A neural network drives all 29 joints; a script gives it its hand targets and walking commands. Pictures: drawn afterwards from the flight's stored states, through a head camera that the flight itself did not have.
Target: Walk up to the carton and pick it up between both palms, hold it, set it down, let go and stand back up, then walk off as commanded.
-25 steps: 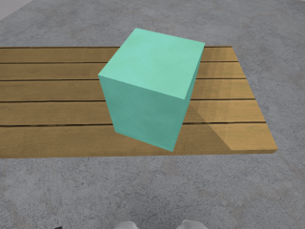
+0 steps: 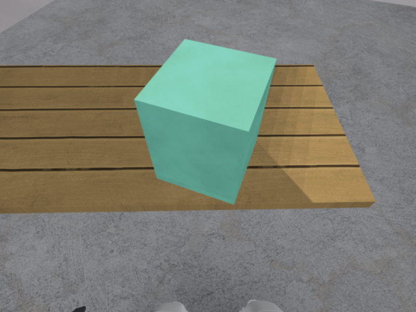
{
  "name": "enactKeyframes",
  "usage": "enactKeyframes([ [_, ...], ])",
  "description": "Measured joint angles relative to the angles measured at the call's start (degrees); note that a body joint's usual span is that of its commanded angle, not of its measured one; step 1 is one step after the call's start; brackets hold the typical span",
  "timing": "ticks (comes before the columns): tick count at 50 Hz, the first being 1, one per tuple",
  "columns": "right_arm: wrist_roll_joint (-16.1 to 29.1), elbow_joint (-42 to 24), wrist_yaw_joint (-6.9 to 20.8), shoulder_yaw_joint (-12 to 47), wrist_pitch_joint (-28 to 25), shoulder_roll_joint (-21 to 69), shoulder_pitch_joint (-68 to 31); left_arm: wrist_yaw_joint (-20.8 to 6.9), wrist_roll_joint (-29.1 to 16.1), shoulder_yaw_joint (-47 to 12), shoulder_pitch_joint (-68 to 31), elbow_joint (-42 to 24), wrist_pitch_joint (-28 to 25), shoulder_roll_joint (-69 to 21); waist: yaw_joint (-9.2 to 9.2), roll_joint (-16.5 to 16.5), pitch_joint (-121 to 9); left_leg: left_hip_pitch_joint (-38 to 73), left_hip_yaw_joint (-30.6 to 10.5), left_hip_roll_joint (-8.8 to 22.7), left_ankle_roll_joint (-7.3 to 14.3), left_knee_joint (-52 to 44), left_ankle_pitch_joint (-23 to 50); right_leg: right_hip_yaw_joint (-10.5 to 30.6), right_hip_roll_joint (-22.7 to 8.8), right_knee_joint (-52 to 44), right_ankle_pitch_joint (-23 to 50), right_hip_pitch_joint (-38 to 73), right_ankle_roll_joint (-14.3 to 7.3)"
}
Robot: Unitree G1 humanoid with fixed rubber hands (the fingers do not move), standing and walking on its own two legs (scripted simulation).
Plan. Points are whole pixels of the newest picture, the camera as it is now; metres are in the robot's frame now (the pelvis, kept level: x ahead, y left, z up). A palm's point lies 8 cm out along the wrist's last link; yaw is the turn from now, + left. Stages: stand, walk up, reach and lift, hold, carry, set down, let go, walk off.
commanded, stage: walk up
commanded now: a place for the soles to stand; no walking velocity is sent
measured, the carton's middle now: (210, 125) +0.48 +0.02 +0.06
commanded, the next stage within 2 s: reach and lift in 0.24 s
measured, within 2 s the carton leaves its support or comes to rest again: neither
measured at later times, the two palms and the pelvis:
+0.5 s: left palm out of the picture +0.14 +0.28 -0.11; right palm out of the picture +0.13 -0.30 -0.12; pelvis +0.00 +0.00 -0.02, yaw -1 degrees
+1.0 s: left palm (79, 288) +0.17 +0.27 -0.07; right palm out of the picture +0.10 -0.23 -0.06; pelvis -0.01 +0.01 +0.01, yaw -1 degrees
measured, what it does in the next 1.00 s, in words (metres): stands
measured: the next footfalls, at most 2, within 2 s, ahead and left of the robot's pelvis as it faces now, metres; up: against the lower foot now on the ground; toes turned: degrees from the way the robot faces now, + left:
none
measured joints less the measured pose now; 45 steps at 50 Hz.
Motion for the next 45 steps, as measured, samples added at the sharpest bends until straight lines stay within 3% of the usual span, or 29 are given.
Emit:
enactKeyframes([
  [14,0.0,0.1,0.0,0.1,-0.3,0.0,0.0,0.0,0.0,0.0,0.0,0.0,0.0,0.0,0.00,-0.2,0.0,0.0,-0.1,0.0,0.0,-0.5,0.0,0.0,0.0,-0.5,0.0,0.0,0.1],
  [19,-2.9,2.9,3.3,-4.2,-3.9,0.0,-4.3,1.4,0.0,0.0,-1.4,-9.4,17.7,-0.8,0.01,2.0,1.2,-1.1,0.1,1.2,-0.2,6.9,-4.3,0.0,1.2,5.0,-2.8,-0.5,-0.1],
  [24,-3.0,1.3,3.9,-4.5,-3.8,1.2,-7.9,1.4,0.0,0.0,-3.3,-17.0,24.5,-1.1,0.00,2.2,1.3,-1.1,0.1,1.6,-0.6,11.6,-7.1,0.0,1.5,9.9,-5.8,-0.6,-0.1],
  [29,-3.0,-3.4,2.0,-3.6,-3.3,3.9,-8.0,0.9,0.0,0.0,-4.1,-21.9,24.9,-1.1,0.00,0.2,1.3,-0.8,0.1,1.6,-0.8,9.3,-5.8,0.0,1.5,8.2,-4.8,-0.6,-0.2],
  [37,-2.9,-10.4,-2.1,0.1,-3.8,6.3,-4.4,-0.6,0.0,0.5,-4.1,-24.5,24.4,-1.1,-0.01,-3.2,1.3,-0.7,0.2,1.6,-1.1,1.0,-0.3,0.0,1.4,0.1,0.5,-0.5,0.0],
  [45,-1.8,-17.4,-3.7,0.2,-3.9,9.6,1.1,-0.6,0.0,0.8,-4.1,-30.2,22.2,-1.1,-0.01,-3.0,1.3,-0.4,0.3,1.6,-1.2,-3.2,2.6,0.0,1.3,-6.2,4.4,0.8,0.6],
])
